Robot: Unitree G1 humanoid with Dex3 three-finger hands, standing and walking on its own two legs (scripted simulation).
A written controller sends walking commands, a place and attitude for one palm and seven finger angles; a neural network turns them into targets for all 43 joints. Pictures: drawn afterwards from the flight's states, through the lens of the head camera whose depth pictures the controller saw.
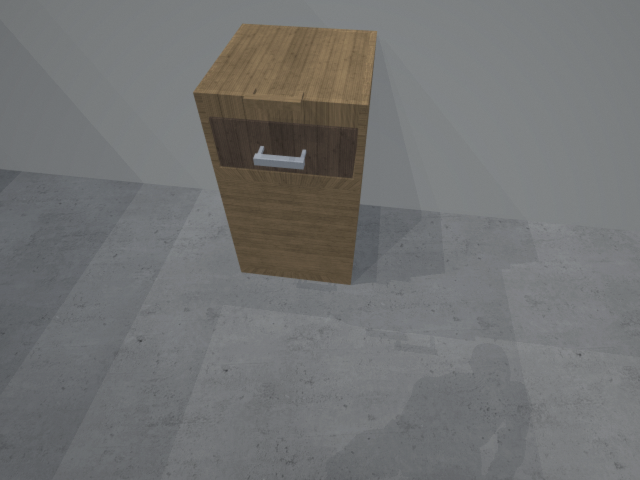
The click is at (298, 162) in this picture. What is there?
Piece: drawer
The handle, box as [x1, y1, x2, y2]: [253, 146, 305, 169]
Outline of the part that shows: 253,157 254,164 302,169 304,165 305,150 302,150 300,157 268,155 262,153 263,146 260,146 258,152 255,153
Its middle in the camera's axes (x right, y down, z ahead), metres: -0.11 -0.22 +1.04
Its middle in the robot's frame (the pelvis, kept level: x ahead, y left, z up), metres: +0.90 +0.16 -0.16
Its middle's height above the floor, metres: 0.62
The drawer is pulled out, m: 0.00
